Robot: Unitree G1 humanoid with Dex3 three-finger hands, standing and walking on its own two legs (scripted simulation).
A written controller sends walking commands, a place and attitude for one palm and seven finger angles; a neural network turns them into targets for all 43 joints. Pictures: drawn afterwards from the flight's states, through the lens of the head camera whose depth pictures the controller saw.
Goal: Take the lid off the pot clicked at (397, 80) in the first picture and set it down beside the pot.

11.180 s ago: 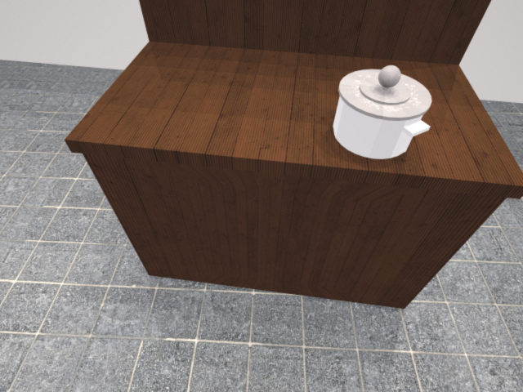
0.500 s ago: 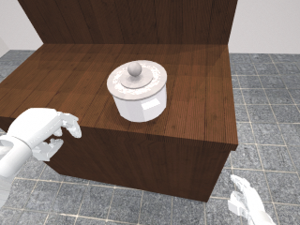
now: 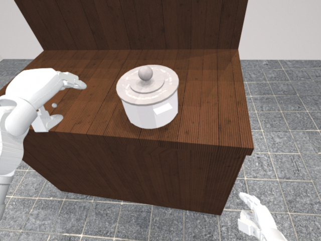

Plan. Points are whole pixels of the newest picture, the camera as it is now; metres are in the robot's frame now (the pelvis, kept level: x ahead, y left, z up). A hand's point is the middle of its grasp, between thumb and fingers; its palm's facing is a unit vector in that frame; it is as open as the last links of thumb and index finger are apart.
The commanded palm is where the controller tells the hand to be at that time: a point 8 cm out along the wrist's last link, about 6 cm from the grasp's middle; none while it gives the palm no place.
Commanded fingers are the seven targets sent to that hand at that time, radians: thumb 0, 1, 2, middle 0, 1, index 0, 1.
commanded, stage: move the open hand above the knob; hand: left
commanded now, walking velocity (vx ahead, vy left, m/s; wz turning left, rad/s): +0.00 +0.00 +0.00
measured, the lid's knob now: (145, 73) +0.55 +0.12 +0.13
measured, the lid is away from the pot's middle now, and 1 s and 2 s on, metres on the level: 0.00 0.00 0.00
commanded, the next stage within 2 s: none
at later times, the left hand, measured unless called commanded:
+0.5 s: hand (97, 89) +0.39 +0.19 +0.20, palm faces -0.17 +0.01 -0.99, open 10.1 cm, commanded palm +0.36 +0.20 +0.28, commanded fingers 0.00 -0.35 1.54 -0.84 -0.08 -0.84 -0.08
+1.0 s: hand (116, 78) +0.44 +0.16 +0.19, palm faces -0.22 -0.05 -0.97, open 10.1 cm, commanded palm +0.42 +0.17 +0.28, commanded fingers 0.00 -0.35 1.54 -0.84 -0.08 -0.84 -0.08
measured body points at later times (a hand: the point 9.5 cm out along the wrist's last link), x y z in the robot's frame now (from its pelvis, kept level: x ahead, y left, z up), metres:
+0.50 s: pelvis +0.02 -0.01 +0.00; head +0.04 -0.06 +0.45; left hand +0.39 +0.19 +0.25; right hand +0.22 -0.24 -0.11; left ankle +0.06 +0.10 -0.74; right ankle +0.04 -0.14 -0.74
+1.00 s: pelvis +0.04 -0.01 +0.00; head +0.07 -0.06 +0.45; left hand +0.44 +0.16 +0.25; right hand +0.23 -0.24 -0.12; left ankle +0.06 +0.10 -0.74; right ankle +0.04 -0.14 -0.74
